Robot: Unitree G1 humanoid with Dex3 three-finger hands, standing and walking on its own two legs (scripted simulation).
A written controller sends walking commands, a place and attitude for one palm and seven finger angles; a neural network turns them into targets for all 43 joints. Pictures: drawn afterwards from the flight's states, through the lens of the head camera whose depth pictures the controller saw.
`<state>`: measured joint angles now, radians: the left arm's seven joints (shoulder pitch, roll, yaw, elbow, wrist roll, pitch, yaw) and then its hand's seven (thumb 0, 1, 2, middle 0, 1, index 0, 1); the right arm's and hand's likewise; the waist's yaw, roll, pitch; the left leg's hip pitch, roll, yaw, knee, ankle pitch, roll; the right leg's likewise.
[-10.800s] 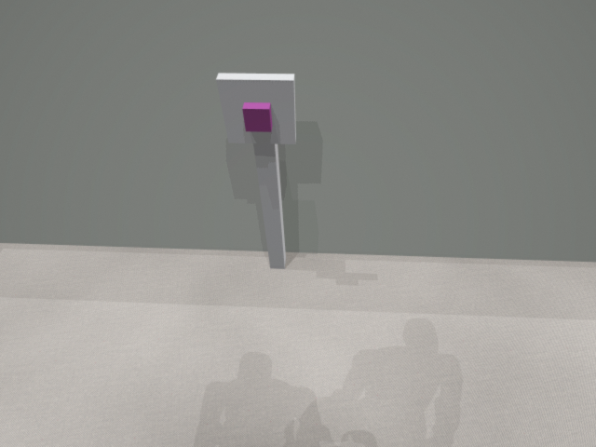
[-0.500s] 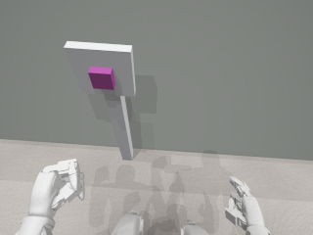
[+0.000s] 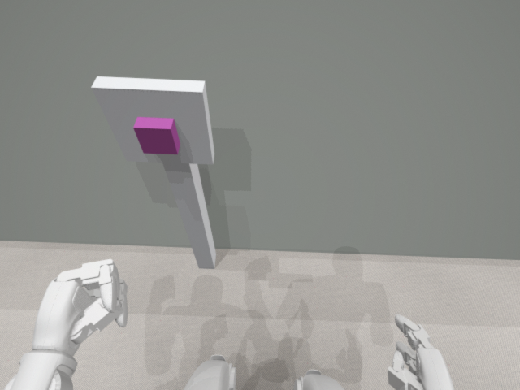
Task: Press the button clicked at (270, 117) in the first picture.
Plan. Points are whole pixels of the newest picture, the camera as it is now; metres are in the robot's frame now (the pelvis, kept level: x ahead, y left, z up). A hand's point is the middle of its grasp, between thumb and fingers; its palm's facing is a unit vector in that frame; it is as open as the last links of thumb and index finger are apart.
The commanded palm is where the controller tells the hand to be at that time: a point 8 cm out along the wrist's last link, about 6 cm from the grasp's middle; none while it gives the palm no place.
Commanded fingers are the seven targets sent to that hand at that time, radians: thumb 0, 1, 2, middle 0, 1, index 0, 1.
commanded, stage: raise the hand and make a fist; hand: left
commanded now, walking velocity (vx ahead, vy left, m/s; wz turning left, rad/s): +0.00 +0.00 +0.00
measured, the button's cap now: (158, 134) +0.53 +0.22 +0.05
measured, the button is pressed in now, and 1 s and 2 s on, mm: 0 0 0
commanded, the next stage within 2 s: aim a knuckle at the button in 0.14 s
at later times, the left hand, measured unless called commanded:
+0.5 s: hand (134, 281) +0.26 +0.19 +0.04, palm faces +0.02 -1.00 -0.06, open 3.1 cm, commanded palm +0.25 +0.25 +0.04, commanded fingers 0.00 0.90 0.90 -1.30 -1.50 -1.30 -1.50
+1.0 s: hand (151, 222) +0.36 +0.20 +0.03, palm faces +0.02 -1.00 -0.03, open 3.1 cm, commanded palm +0.34 +0.25 +0.03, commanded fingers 0.00 0.90 0.90 -1.30 -1.50 -1.30 -1.50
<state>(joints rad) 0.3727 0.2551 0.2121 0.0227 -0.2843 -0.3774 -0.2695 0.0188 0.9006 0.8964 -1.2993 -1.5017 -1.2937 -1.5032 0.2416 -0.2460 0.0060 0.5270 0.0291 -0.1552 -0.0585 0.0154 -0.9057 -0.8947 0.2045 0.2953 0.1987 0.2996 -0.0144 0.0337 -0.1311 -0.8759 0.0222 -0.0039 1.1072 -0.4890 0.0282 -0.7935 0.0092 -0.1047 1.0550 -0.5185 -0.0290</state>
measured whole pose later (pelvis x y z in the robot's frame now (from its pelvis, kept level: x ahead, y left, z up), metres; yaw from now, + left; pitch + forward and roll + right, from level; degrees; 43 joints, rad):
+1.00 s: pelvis +0.00 -0.01 -0.01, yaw -1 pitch +18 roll -2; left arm -0.21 0.31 0.29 0.52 -0.23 -0.39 -0.26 0.02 0.90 0.90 -1.30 -1.50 -1.29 -1.50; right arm 0.25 -0.26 0.02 0.60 0.02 -0.09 -0.05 0.01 -0.91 -0.89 0.20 0.30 0.20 0.30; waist -0.05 0.02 -0.13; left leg -0.96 0.03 0.02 1.13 -0.49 0.02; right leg -0.90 0.02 -0.08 1.10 -0.52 -0.04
